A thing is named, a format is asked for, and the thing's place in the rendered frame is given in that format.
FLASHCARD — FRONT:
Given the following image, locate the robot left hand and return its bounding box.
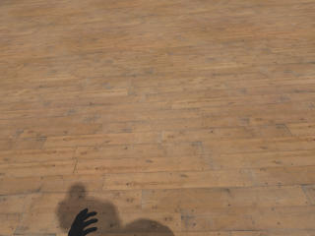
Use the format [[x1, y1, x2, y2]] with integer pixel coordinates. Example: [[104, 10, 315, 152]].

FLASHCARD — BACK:
[[68, 208, 98, 236]]

